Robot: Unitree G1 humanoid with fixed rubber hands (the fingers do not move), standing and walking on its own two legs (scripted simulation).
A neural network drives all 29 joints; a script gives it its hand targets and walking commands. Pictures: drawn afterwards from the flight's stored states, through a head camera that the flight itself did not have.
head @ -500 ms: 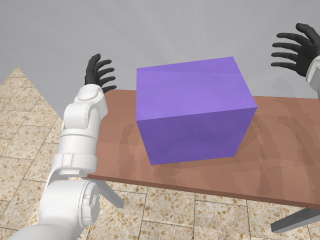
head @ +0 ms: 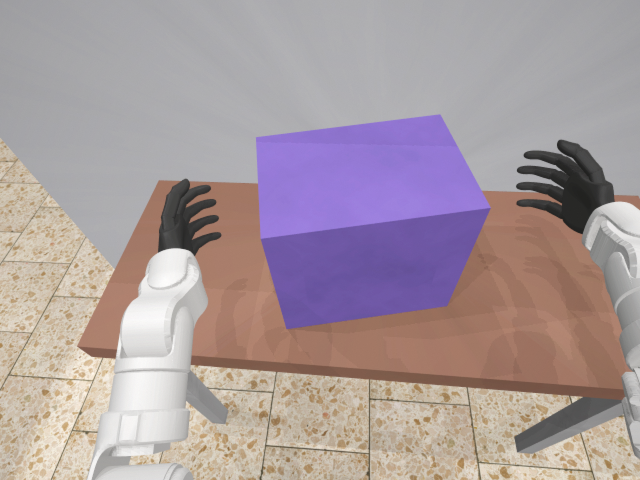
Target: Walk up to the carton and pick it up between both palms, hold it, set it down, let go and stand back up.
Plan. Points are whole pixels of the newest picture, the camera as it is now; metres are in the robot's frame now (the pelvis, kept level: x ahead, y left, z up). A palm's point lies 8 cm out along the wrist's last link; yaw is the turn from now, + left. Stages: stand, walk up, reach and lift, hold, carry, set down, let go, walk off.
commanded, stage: set down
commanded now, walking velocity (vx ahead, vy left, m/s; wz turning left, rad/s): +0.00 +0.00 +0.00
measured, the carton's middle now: (358, 228) +0.47 +0.03 +0.01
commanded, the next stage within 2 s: none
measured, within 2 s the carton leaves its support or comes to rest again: neither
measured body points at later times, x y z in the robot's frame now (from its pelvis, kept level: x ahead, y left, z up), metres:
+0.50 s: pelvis +0.01 +0.00 +0.00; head +0.05 -0.01 +0.45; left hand +0.32 +0.22 +0.07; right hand +0.40 -0.27 +0.06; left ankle +0.03 +0.15 -0.74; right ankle +0.01 -0.09 -0.74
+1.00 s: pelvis +0.01 +0.00 +0.00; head +0.04 -0.01 +0.45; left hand +0.29 +0.20 +0.03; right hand +0.33 -0.30 +0.02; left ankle +0.03 +0.15 -0.74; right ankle +0.01 -0.09 -0.74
